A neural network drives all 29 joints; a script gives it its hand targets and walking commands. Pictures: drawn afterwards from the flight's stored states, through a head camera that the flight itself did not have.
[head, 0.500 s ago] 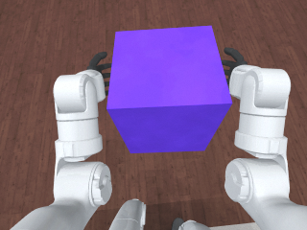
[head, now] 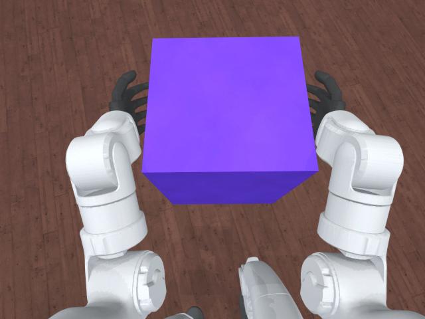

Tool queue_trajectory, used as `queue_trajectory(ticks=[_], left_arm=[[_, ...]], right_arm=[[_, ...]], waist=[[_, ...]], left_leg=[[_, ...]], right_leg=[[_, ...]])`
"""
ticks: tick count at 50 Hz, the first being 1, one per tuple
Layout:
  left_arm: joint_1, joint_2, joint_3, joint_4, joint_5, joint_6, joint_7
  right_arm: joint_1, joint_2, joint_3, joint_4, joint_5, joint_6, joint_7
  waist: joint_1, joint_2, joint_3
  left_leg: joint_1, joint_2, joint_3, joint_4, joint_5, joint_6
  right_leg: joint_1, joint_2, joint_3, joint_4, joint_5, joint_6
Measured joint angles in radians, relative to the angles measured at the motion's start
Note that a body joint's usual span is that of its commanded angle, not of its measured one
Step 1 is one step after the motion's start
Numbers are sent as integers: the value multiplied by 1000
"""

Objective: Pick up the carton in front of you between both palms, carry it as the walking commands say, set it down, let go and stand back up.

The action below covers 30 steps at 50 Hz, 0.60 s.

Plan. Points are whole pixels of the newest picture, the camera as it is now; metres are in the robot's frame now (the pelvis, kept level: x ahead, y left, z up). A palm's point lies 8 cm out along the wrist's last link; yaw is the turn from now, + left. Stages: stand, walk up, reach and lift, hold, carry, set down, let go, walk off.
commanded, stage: carry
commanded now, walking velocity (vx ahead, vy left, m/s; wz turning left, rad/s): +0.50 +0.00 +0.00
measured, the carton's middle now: (224, 136) +0.41 -0.04 +0.06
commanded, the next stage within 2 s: none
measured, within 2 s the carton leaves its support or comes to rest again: neither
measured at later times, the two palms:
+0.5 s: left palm out of the picture +0.68 +0.15 +0.20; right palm out of the picture +0.70 -0.15 +0.20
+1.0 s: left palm out of the picture +0.99 +0.11 +0.24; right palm out of the picture +0.99 -0.19 +0.24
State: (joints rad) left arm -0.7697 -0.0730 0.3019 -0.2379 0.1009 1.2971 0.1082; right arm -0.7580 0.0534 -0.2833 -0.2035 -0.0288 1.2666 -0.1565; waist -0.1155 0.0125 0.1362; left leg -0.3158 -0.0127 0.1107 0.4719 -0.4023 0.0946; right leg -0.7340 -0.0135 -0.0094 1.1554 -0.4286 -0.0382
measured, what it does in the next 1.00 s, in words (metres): climbs: right foot, then left foot 0.04 m higher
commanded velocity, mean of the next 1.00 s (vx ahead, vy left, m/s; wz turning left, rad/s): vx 0.50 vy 0.00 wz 0.00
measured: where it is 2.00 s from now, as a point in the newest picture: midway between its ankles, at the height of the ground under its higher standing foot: (195, 81)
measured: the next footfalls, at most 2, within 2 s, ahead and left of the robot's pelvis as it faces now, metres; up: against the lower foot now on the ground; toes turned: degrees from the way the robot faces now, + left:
right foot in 0.14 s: +0.28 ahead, -0.12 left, +0.03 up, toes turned -4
left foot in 0.56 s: +0.53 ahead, +0.08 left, +0.07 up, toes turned +7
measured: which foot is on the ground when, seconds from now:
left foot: down 0.00-0.16, up 0.18-0.54, down 0.56-0.98, up 1.00-1.00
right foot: up 0.00-0.12, down 0.14-0.56, up 0.58-0.94, down 0.96-1.00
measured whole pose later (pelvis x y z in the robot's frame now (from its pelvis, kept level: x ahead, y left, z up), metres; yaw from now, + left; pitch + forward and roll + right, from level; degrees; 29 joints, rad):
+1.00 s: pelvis +0.61 -0.04 +0.06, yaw +1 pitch +4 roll -2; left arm -0.86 -0.01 0.27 0.08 0.11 1.31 0.11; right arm -0.85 -0.04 -0.27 0.09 -0.03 1.32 -0.13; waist -0.01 0.04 -0.04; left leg -0.26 0.06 0.06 0.80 -0.54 0.02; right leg -0.57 0.01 -0.15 0.68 -0.31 -0.05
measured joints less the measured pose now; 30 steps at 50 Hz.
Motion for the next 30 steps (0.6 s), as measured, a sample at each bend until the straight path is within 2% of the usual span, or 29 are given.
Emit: queue_trajectory(ticks=[3,6,7,8,11,12,14,18,23,27,28,29,30], left_arm=[[-5,5,-9,18,15,4,-2],[-21,22,-16,96,23,15,-2],[-33,27,-22,140,25,16,-3],[-43,31,-29,186,26,9,-3],[-41,44,-52,289,18,9,5],[-31,51,-57,305,6,14,7],[-14,65,-62,314,-23,21,14],[-11,77,-56,291,-63,15,28],[-42,75,-43,260,-75,6,33],[-71,81,-41,295,-68,14,31],[-75,86,-40,308,-64,18,29],[-76,98,-38,321,-62,21,24],[-70,106,-32,333,-60,21,18]], right_arm=[[-29,-16,-4,43,9,5,1],[-59,-42,2,136,4,17,8],[-65,-56,5,170,1,23,13],[-70,-71,6,203,8,26,30],[-67,-84,11,288,-11,38,48],[-64,-78,11,303,-21,46,49],[-59,-64,11,309,-41,60,49],[-54,-41,4,260,-66,67,49],[-52,-35,-1,184,-70,69,46],[-62,-47,1,206,-63,73,44],[-70,-47,8,231,-64,70,39],[-76,-43,15,259,-67,61,38],[-79,-38,27,285,-70,52,37]], waist=[[3,0,-49],[35,9,-110],[52,11,-127],[73,22,-135],[144,3,-145],[161,-5,-144],[186,-15,-136],[212,-20,-117],[208,-17,-130],[177,-33,-165],[161,-38,-171],[140,-56,-168],[116,-59,-165]], left_leg=[[83,12,-13,-34,-48,-22],[154,39,-17,-3,-129,-50],[158,52,-15,63,-163,-56],[129,72,-23,183,-147,-60],[-55,24,-106,667,-101,-59],[-118,13,-110,774,-79,-55],[-225,8,-103,860,-32,-45],[-386,25,-82,817,7,-40],[-465,53,-53,587,49,-49],[-380,29,8,306,65,-32],[-331,13,30,236,92,-20],[-303,-4,45,234,106,-8],[-286,-11,52,253,82,0]], right_leg=[[-3,-11,-32,-245,68,3],[81,12,-103,-484,145,-14],[125,22,-123,-532,178,-23],[138,30,-137,-502,169,-23],[197,38,-129,-482,80,-19],[226,38,-123,-506,72,-16],[287,35,-114,-565,71,-9],[392,28,-104,-651,50,-14],[508,22,-91,-722,-2,2],[593,-5,-81,-719,-85,32],[600,-19,-83,-671,-117,37],[584,-46,-82,-575,-140,38],[541,-52,-61,-430,-107,36]])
